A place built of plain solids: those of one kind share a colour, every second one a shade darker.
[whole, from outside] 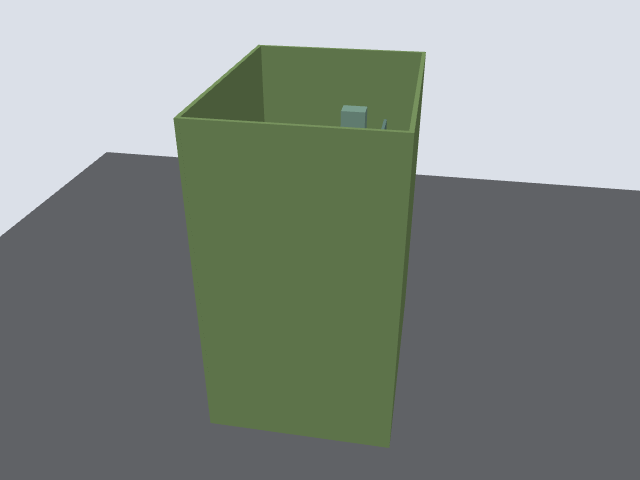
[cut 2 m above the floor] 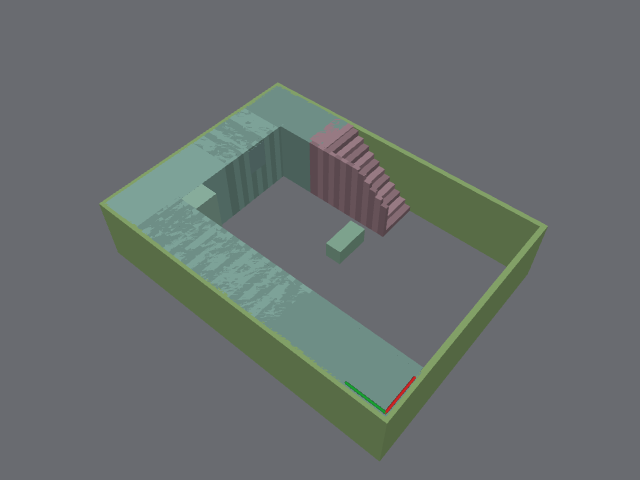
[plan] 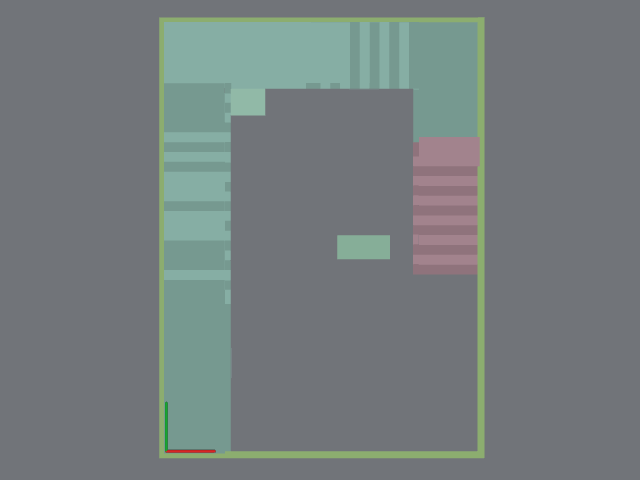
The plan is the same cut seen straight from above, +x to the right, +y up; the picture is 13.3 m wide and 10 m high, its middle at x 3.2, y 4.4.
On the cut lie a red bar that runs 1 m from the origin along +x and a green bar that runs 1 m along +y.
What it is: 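A tower's shaft 6.5 x 8.9 m inside, 12.0 m high; a stair 1.22 m broad built against three walls round a hollow well, risers 0.178 m, goings 0.205 m; 13 risers, a landing 2.8 m long and a quarter turn, 11 risers, a landing 3.2 m long and a quarter turn, 22 risers to a gallery at 8.20 m; closed guards 1.02 m over every tread and level; windows over 10.17 m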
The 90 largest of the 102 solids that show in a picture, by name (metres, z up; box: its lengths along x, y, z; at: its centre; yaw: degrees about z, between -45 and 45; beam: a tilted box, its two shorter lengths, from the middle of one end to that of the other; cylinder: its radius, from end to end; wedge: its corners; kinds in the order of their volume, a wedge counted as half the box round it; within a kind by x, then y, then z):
{
 "piece_1": {"box": [1.27, 3.42, 8.25], "at": [0.58, 1.66, 4.08]},
 "piece_2": {"box": [1.27, 0.61, 8.07], "at": [0.58, 3.26, 3.99]},
 "piece_3": {"box": [1.27, 0.61, 7.9], "at": [0.58, 3.47, 3.9]},
 "piece_4": {"box": [1.27, 0.61, 7.72], "at": [0.58, 3.67, 3.81]},
 "piece_5": {"box": [1.27, 0.61, 7.54], "at": [0.58, 3.88, 3.72]},
 "piece_6": {"box": [1.27, 0.61, 7.36], "at": [0.58, 4.08, 3.63]},
 "piece_7": {"box": [1.27, 0.61, 7.18], "at": [0.58, 4.29, 3.54]},
 "piece_8": {"box": [1.27, 0.61, 7.0], "at": [0.58, 4.49, 3.45]},
 "piece_9": {"box": [1.27, 0.61, 6.83], "at": [0.58, 4.7, 3.36]},
 "piece_10": {"box": [1.27, 0.61, 6.65], "at": [0.58, 4.9, 3.27]},
 "piece_11": {"box": [1.27, 0.61, 6.47], "at": [0.58, 5.11, 3.18]},
 "piece_12": {"box": [1.27, 0.61, 6.29], "at": [0.58, 5.31, 3.1]},
 "piece_13": {"box": [1.27, 0.61, 6.11], "at": [0.58, 5.52, 3.01]},
 "piece_14": {"box": [1.27, 0.61, 5.93], "at": [0.58, 5.72, 2.92]},
 "piece_15": {"box": [1.27, 0.61, 5.76], "at": [0.58, 5.93, 2.83]},
 "piece_16": {"box": [1.27, 0.61, 5.58], "at": [0.58, 6.13, 2.74]},
 "piece_17": {"box": [1.27, 0.61, 5.4], "at": [0.58, 6.34, 2.65]},
 "piece_18": {"box": [1.27, 0.61, 5.22], "at": [0.58, 6.54, 2.56]},
 "piece_19": {"box": [1.27, 0.61, 5.04], "at": [0.58, 6.75, 2.47]},
 "piece_20": {"box": [1.27, 0.61, 4.86], "at": [0.58, 6.95, 2.38]},
 "piece_21": {"box": [1.27, 0.61, 4.69], "at": [0.58, 7.16, 2.29]},
 "piece_22": {"box": [1.27, 0.61, 4.51], "at": [0.58, 7.36, 2.2]},
 "piece_23": {"box": [0.12, 3.06, 9.27], "at": [1.28, 1.53, 4.59]},
 "piece_24": {"box": [0.12, 0.3, 9.27], "at": [1.28, 3.21, 4.59]},
 "piece_25": {"box": [0.12, 0.2, 9.09], "at": [1.28, 3.47, 4.5]},
 "piece_26": {"box": [0.12, 0.2, 8.92], "at": [1.28, 3.67, 4.41]},
 "piece_27": {"box": [0.12, 0.2, 8.74], "at": [1.28, 3.88, 4.32]},
 "piece_28": {"box": [0.12, 0.2, 8.56], "at": [1.28, 4.08, 4.23]},
 "piece_29": {"box": [0.12, 0.2, 8.38], "at": [1.28, 4.29, 4.14]},
 "piece_30": {"box": [0.12, 0.2, 8.2], "at": [1.28, 4.49, 4.05]},
 "piece_31": {"box": [0.12, 0.2, 8.02], "at": [1.28, 4.7, 3.96]},
 "piece_32": {"box": [0.12, 0.2, 7.85], "at": [1.28, 4.9, 3.87]},
 "piece_33": {"box": [0.12, 0.2, 7.67], "at": [1.28, 5.11, 3.78]},
 "piece_34": {"box": [0.12, 0.2, 7.49], "at": [1.28, 5.31, 3.69]},
 "piece_35": {"box": [0.12, 0.2, 7.31], "at": [1.28, 5.52, 3.61]},
 "piece_36": {"box": [0.12, 0.2, 7.13], "at": [1.28, 5.72, 3.52]},
 "piece_37": {"box": [0.12, 0.2, 6.95], "at": [1.28, 5.93, 3.43]},
 "piece_38": {"box": [0.12, 0.2, 6.78], "at": [1.28, 6.13, 3.34]},
 "piece_39": {"box": [0.12, 0.2, 6.6], "at": [1.28, 6.34, 3.25]},
 "piece_40": {"box": [0.12, 0.2, 6.42], "at": [1.28, 6.54, 3.16]},
 "piece_41": {"box": [0.12, 0.2, 6.24], "at": [1.28, 6.75, 3.07]},
 "piece_42": {"box": [0.12, 0.2, 6.06], "at": [1.28, 6.95, 2.98]},
 "piece_43": {"box": [0.12, 0.2, 5.88], "at": [1.28, 7.16, 2.89]},
 "piece_44": {"box": [0.12, 0.2, 5.71], "at": [1.28, 7.36, 2.8]},
 "piece_45": {"box": [0.12, 0.2, 5.53], "at": [1.28, 7.57, 2.71]},
 "piece_46": {"box": [3.26, 1.38, 4.33], "at": [1.58, 8.25, 2.11]},
 "piece_47": {"box": [1.57, 0.12, 5.35], "at": [2.12, 7.61, 2.62]},
 "piece_48": {"box": [0.3, 0.12, 5.35], "at": [3.06, 7.61, 2.62]},
 "piece_49": {"box": [0.61, 1.27, 4.15], "at": [3.11, 8.3, 2.03]},
 "piece_50": {"box": [0.2, 0.12, 5.17], "at": [3.31, 7.61, 2.54]},
 "piece_51": {"box": [0.61, 1.27, 3.97], "at": [3.31, 8.3, 1.94]},
 "piece_52": {"box": [0.2, 0.12, 4.99], "at": [3.52, 7.61, 2.45]},
 "piece_53": {"box": [0.61, 1.27, 3.79], "at": [3.52, 8.3, 1.85]},
 "piece_54": {"box": [0.2, 0.12, 4.81], "at": [3.72, 7.61, 2.36]},
 "piece_55": {"box": [0.61, 1.27, 3.62], "at": [3.72, 8.3, 1.76]},
 "piece_56": {"box": [0.2, 0.12, 4.64], "at": [3.93, 7.61, 2.27]},
 "piece_57": {"box": [0.61, 1.27, 3.44], "at": [3.93, 8.3, 1.67]},
 "piece_58": {"box": [0.2, 0.12, 4.46], "at": [4.13, 7.61, 2.18]},
 "piece_59": {"box": [0.61, 1.27, 3.26], "at": [4.13, 8.3, 1.58]},
 "piece_60": {"box": [0.2, 0.12, 4.28], "at": [4.34, 7.61, 2.09]},
 "piece_61": {"box": [0.61, 1.27, 3.08], "at": [4.34, 8.3, 1.49]},
 "piece_62": {"box": [0.2, 0.12, 4.1], "at": [4.54, 7.61, 2.0]},
 "piece_63": {"box": [0.61, 1.27, 2.9], "at": [4.54, 8.3, 1.4]},
 "piece_64": {"box": [0.2, 0.12, 3.92], "at": [4.75, 7.61, 1.91]},
 "piece_65": {"box": [0.61, 1.27, 2.72], "at": [4.75, 8.3, 1.31]},
 "piece_66": {"box": [0.2, 0.12, 3.74], "at": [4.95, 7.61, 1.82]},
 "piece_67": {"box": [0.61, 1.27, 2.55], "at": [4.95, 8.3, 1.22]},
 "piece_68": {"box": [0.2, 0.12, 3.57], "at": [5.16, 7.61, 1.73]},
 "piece_69": {"box": [0.12, 1.11, 3.39], "at": [5.2, 7.0, 1.64]},
 "piece_70": {"box": [1.38, 2.8, 2.37], "at": [5.84, 7.54, 1.13]},
 "wall_1": {"box": [0.15, 9.19, 12.05], "at": [-0.07, 4.45, 5.97]},
 "wall_2": {"box": [6.78, 0.15, 12.05], "at": [3.24, -0.07, 5.97]},
 "wall_3": {"box": [6.78, 0.15, 12.05], "at": [3.24, 8.96, 5.97]},
 "wall_4": {"box": [0.15, 9.19, 12.05], "at": [6.55, 4.45, 5.97]},
 "twa_1": {"box": [0.12, 0.2, 3.21], "at": [5.2, 6.04, 1.55]},
 "twa_2": {"box": [0.12, 0.3, 3.39], "at": [5.2, 6.29, 1.64]},
 "twa_3": {"box": [1.27, 0.61, 0.23], "at": [5.89, 3.99, 0.06]},
 "twa_4": {"box": [1.27, 0.61, 0.41], "at": [5.89, 4.19, 0.15]},
 "twa_5": {"box": [1.27, 0.61, 0.58], "at": [5.89, 4.4, 0.24]},
 "twa_6": {"box": [1.27, 0.61, 0.76], "at": [5.89, 4.6, 0.33]},
 "twa_7": {"box": [1.27, 0.61, 0.94], "at": [5.89, 4.81, 0.42]},
 "twa_8": {"box": [1.27, 0.61, 1.12], "at": [5.89, 5.01, 0.51]},
 "twa_9": {"box": [1.27, 0.61, 1.3], "at": [5.89, 5.22, 0.6]},
 "twa_10": {"box": [1.27, 0.61, 1.48], "at": [5.89, 5.42, 0.69]},
 "twa_11": {"box": [1.27, 0.61, 1.65], "at": [5.89, 5.63, 0.78]},
 "twa_12": {"box": [1.27, 0.61, 1.83], "at": [5.89, 5.83, 0.87]},
 "twa_13": {"box": [1.27, 0.61, 2.01], "at": [5.89, 6.04, 0.96]},
 "twa_14": {"box": [1.27, 0.61, 2.19], "at": [5.89, 6.24, 1.04]},
 "weights_1": {"box": [0.72, 0.56, 12.04], "at": [1.7, 7.27, 5.97]},
 "chest_1": {"box": [1.1, 0.5, 0.58], "at": [4.11, 4.25, 0.24]}
}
